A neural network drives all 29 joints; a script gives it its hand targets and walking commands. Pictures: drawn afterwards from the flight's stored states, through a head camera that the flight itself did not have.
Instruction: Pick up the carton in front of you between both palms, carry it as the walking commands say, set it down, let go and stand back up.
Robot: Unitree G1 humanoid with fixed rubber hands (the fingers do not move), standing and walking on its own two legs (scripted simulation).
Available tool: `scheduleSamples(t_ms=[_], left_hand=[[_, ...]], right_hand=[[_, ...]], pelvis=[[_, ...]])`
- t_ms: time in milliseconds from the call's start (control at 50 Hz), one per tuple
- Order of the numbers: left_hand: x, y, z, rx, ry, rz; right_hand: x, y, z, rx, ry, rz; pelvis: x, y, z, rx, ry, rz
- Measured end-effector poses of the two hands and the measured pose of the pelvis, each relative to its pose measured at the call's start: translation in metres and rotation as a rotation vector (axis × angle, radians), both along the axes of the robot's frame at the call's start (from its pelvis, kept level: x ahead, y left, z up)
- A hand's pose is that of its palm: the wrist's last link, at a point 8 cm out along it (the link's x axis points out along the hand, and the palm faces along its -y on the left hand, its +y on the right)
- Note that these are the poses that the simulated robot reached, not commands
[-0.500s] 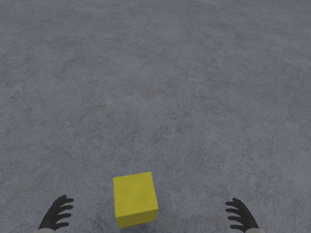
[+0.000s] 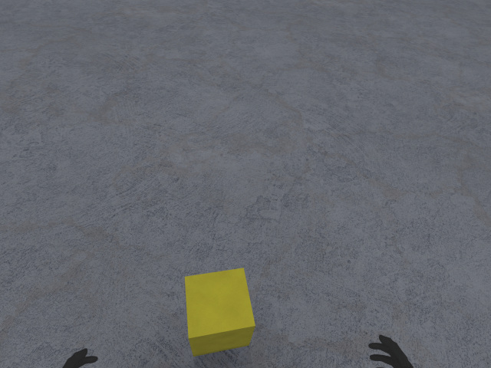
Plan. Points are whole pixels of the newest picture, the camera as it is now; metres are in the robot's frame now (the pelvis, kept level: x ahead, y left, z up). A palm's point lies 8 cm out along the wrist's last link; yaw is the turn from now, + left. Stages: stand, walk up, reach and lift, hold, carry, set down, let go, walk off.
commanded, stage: stand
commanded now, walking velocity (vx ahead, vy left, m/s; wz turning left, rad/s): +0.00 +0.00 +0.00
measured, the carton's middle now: (218, 312) +0.41 +0.04 -0.65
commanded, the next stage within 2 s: none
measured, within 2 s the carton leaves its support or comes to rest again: neither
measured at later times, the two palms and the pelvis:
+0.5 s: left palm out of the picture +0.05 +0.28 -0.11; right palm out of the picture +0.07 -0.29 -0.10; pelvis -0.01 -0.01 +0.00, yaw +2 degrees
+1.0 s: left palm out of the picture +0.04 +0.28 -0.11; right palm out of the picture +0.07 -0.30 -0.10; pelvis -0.02 -0.02 +0.00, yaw +3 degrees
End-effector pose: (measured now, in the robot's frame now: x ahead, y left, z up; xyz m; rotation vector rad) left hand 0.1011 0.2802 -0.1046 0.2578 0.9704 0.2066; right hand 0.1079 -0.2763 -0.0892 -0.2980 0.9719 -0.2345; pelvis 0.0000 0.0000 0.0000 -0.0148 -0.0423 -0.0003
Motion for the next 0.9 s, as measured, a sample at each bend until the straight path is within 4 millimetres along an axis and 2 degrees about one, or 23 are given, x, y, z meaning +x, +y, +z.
scheduleSamples(t_ms=[440,900], left_hand=[[-0.048,0.001,-0.007,0.011,0.102,0.047],[-0.064,0.001,-0.006,0.028,0.135,0.076]], right_hand=[[-0.032,-0.011,-0.01,-0.002,0.105,-0.007],[-0.039,-0.025,-0.013,-0.017,0.146,0.009]], pelvis=[[-0.013,-0.006,0.003,0.001,-0.013,0.025],[-0.019,-0.015,0.004,0.0,-0.013,0.043]])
